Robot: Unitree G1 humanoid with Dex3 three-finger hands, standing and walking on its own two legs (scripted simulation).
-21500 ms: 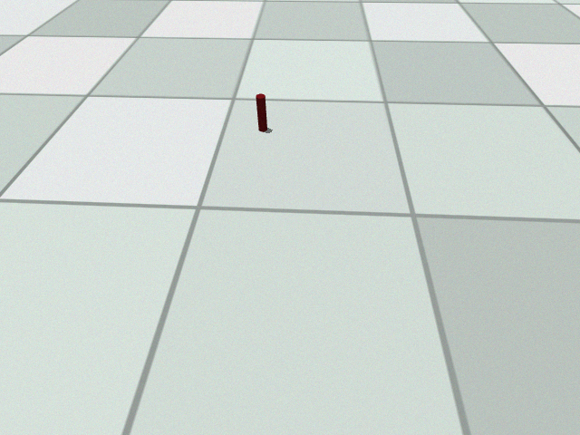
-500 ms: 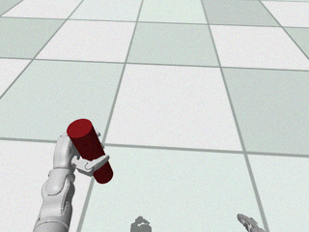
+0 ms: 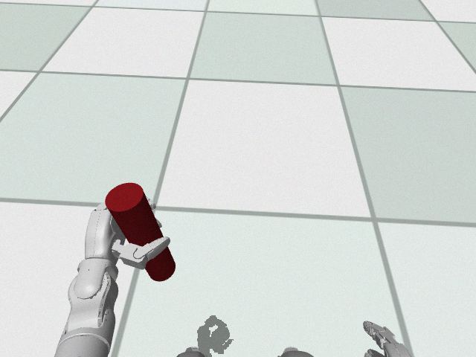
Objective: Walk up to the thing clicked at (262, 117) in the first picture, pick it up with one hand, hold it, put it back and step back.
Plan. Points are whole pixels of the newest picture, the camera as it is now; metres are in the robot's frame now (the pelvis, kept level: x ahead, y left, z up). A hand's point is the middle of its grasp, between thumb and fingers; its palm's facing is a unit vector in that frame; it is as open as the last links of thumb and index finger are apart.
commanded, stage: crouch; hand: left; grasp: from the side
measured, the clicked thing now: (146, 238) +0.32 +0.17 +0.01
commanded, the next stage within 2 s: lower in 1.62 s
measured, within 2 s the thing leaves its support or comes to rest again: neither
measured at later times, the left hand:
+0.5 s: hand (165, 252) +0.39 +0.18 -0.22, palm faces +0.06 -1.00 -0.01, open 8.8 cm
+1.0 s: hand (175, 262) +0.43 +0.19 -0.39, palm faces +0.07 -1.00 -0.02, open 8.8 cm
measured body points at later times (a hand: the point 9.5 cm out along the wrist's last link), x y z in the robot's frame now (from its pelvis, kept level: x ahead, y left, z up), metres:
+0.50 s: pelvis -0.04 +0.00 -0.20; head +0.14 +0.02 +0.22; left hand +0.38 +0.24 -0.21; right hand +0.07 -0.27 -0.33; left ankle +0.03 +0.13 -0.69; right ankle +0.02 -0.13 -0.70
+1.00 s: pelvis -0.08 +0.00 -0.36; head +0.14 +0.04 +0.04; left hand +0.42 +0.24 -0.39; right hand -0.03 -0.27 -0.48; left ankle +0.02 +0.13 -0.70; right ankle +0.02 -0.13 -0.70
